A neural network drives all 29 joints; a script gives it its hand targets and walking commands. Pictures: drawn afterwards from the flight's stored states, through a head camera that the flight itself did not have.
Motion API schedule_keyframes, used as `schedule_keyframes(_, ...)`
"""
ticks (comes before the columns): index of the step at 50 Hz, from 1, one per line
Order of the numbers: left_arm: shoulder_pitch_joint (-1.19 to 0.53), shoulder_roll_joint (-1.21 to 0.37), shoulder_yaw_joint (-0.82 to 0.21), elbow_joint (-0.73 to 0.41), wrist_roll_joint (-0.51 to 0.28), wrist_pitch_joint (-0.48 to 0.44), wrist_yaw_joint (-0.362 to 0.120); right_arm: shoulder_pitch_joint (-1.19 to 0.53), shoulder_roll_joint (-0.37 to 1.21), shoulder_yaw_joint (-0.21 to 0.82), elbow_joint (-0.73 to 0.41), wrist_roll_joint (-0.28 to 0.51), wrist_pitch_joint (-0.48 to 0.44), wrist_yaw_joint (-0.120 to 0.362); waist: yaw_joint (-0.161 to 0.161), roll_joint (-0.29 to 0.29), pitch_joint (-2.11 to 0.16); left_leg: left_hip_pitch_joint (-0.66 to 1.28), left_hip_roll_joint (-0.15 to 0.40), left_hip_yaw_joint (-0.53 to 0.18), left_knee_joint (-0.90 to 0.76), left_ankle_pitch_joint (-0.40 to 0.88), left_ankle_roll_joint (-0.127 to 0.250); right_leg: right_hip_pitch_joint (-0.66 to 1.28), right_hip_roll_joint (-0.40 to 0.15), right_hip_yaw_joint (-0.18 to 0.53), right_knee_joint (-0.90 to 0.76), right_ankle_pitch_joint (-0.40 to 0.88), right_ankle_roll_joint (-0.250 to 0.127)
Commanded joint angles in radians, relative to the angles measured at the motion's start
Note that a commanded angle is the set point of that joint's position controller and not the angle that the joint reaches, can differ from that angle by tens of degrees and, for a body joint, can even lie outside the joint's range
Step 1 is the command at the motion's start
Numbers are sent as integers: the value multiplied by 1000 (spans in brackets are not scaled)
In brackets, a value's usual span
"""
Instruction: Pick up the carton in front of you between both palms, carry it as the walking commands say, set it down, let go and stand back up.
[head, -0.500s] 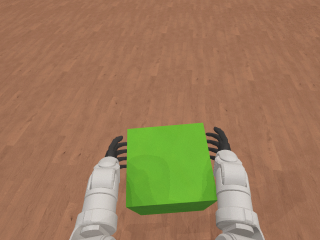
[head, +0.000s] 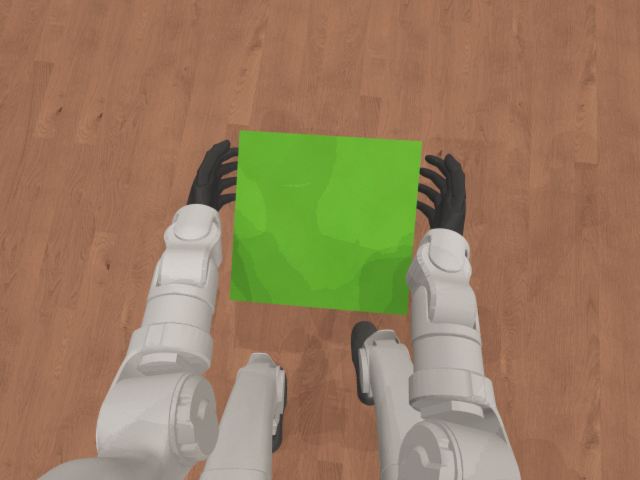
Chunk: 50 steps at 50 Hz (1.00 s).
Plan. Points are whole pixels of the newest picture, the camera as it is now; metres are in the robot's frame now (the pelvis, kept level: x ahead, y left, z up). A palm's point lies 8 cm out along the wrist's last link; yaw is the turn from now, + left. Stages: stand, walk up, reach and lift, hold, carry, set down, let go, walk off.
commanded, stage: set down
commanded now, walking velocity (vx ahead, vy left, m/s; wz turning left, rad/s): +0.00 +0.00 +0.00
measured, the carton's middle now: (327, 222) +0.42 -0.02 -0.18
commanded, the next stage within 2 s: none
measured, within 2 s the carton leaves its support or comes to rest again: neither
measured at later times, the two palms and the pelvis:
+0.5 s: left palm (244, 203) +0.48 +0.11 -0.23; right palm (421, 237) +0.40 -0.17 -0.21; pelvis -0.01 +0.03 -0.13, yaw +0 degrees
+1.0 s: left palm (271, 208) +0.51 +0.09 -0.38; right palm (413, 245) +0.41 -0.19 -0.36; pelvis -0.04 +0.04 -0.23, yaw +1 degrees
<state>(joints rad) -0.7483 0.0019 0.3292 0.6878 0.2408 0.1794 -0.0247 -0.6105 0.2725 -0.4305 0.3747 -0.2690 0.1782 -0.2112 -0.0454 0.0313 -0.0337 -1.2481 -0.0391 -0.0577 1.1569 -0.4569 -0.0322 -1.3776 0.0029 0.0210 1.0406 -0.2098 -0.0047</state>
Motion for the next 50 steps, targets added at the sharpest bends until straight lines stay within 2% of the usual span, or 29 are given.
schedule_keyframes(1,-540,-849,-487,-33,-90,-29,-283,-474,878,610,114,75,29,258,-15,3,-975,-189,-116,30,-94,87,68,914,123,64,86,162,43)
schedule_keyframes(5,-562,-866,-424,35,-65,17,-303,-530,868,559,147,63,78,287,-24,-12,-916,-319,-123,46,-25,8,68,754,131,43,133,41,44)
schedule_keyframes(11,-637,-858,-383,79,-64,35,-282,-628,824,511,177,68,97,308,-39,-15,-941,-410,-137,55,70,-11,65,545,141,1,238,43,46)
schedule_keyframes(25,-801,-861,-500,75,-158,15,-177,-761,713,446,209,132,64,328,-121,100,-1126,-379,-149,50,276,124,29,166,138,-86,483,161,54)
schedule_keyframes(32,-875,-818,-514,98,-177,9,-134,-838,631,386,210,149,55,334,-153,137,-1134,-401,-147,38,359,144,28,12,116,-108,576,158,61)
schedule_keyframes(41,-983,-726,-491,166,-185,6,-111,-941,527,291,233,151,41,317,-187,154,-1103,-502,-143,45,465,95,34,-108,91,-129,673,131,73)
schedule_keyframes(48,-1080,-647,-514,212,-226,-5,-115,-1034,458,270,242,183,23,293,-210,158,-1089,-580,-132,60,552,52,38,-113,74,-135,743,129,78)
schedule_keyframes(50,-1121,-610,-516,199,-237,-17,-117,-977,490,253,303,192,24,286,-196,152,-1060,-630,-133,73,568,13,39,-86,74,-129,754,120,78)
